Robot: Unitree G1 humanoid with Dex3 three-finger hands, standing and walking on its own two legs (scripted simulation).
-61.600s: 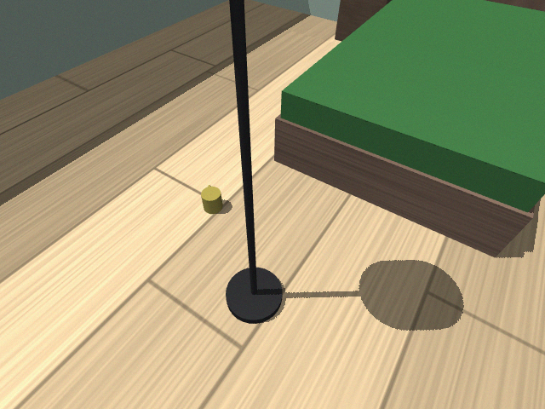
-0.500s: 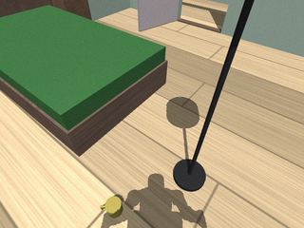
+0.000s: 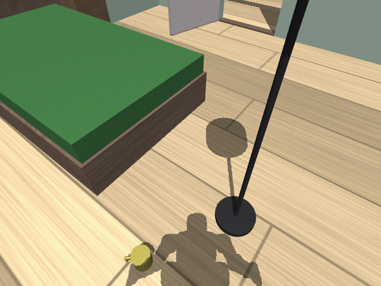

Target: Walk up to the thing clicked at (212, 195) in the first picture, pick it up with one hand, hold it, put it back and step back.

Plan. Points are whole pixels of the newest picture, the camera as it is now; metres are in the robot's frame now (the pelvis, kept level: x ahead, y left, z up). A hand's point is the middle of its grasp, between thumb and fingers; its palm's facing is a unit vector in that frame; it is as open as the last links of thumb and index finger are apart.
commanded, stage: stand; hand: left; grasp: from above
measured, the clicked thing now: (138, 258) +0.39 +0.26 -0.73
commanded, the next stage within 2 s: step back in 1.16 s
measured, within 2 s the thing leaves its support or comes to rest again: neither
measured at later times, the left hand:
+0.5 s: hand out of the picture +0.08 +0.24 -0.16, palm faces +0.01 -0.94 -0.33, open 7.4 cm
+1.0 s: hand out of the picture +0.09 +0.24 -0.15, palm faces +0.00 -0.94 -0.33, open 7.4 cm
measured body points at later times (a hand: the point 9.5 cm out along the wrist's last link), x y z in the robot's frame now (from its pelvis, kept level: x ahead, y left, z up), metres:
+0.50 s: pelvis +0.01 -0.01 +0.00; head +0.01 -0.01 +0.45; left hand +0.08 +0.29 -0.13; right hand +0.08 -0.30 -0.14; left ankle +0.02 +0.13 -0.75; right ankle +0.01 -0.13 -0.75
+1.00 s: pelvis +0.01 -0.01 +0.00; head +0.02 -0.01 +0.45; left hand +0.09 +0.28 -0.13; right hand +0.08 -0.30 -0.14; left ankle +0.02 +0.13 -0.75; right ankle +0.01 -0.13 -0.75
